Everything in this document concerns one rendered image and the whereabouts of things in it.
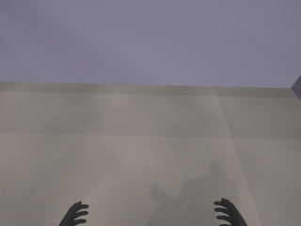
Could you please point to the right robot hand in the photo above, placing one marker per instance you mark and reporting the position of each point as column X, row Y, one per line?
column 234, row 218

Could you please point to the left robot hand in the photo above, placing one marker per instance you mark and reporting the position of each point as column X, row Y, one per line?
column 72, row 214

